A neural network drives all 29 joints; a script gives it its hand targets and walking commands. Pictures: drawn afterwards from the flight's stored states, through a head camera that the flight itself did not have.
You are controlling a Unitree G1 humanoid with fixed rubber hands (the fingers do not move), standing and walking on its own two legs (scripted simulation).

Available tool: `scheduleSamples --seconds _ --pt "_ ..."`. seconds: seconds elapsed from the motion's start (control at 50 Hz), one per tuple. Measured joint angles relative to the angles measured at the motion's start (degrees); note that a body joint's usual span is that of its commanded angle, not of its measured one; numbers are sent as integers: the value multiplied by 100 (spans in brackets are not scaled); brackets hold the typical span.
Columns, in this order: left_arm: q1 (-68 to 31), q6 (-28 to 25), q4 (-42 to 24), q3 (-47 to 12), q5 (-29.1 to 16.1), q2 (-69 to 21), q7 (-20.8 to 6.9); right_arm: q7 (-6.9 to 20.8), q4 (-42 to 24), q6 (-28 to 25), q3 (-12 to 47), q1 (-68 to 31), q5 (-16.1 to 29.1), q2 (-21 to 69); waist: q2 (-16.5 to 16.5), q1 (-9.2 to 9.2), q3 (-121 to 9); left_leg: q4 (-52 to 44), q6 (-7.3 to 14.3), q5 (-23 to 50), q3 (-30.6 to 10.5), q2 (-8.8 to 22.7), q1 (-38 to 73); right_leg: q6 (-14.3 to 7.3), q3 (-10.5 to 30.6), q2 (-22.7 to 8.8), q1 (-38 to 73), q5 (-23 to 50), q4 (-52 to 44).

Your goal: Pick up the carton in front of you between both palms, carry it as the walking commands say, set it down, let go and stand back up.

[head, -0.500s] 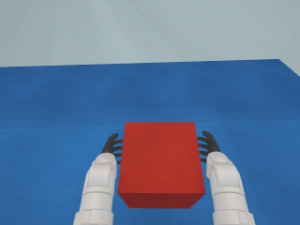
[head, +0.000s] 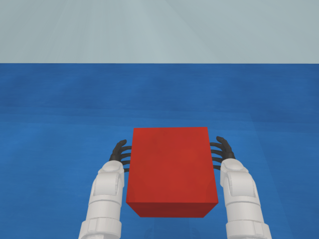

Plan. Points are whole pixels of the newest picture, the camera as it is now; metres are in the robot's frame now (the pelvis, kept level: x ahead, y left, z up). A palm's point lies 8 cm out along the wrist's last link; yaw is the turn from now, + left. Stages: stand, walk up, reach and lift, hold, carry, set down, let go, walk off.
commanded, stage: hold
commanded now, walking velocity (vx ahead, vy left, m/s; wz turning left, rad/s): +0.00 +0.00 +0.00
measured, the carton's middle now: (170, 175) +0.31 +0.00 -0.06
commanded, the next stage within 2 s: set down in 0.46 s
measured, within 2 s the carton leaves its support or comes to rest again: neither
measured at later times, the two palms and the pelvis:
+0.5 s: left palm (121, 163) +0.29 +0.13 +0.04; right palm (233, 158) +0.30 -0.17 +0.04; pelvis +0.01 -0.02 +0.00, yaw +1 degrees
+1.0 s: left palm (137, 172) +0.35 +0.11 -0.10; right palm (224, 175) +0.33 -0.18 -0.11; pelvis -0.02 +0.01 -0.04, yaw -1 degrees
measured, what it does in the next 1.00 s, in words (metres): stands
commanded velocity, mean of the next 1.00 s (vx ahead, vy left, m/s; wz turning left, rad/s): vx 0.00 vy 0.00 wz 0.00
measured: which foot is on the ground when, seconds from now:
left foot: down 0.00-1.00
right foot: down 0.00-1.00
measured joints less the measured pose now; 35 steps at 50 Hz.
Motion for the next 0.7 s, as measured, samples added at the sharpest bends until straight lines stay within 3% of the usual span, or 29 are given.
scheduleSamples --seconds 0.28,0.54,0.7 --pt "-90 -47 137 175 85 -23 -75 49 104 -6 -68 -75 5 17 16 -26 -10 -189 -42 66 -181 103 147 -167 -163 107 139 -34 -78" --pt "-129 -26 144 223 133 -33 -86 53 191 -9 -124 -174 -43 43 22 -39 -2 -260 -80 71 -241 100 202 -158 -188 116 223 -26 -185" --pt "-847 -461 940 931 580 -273 -39 151 923 -449 -1027 -896 -562 274 68 -139 147 225 -51 -125 -224 13 -218 -83 -150 32 -166 -181 226"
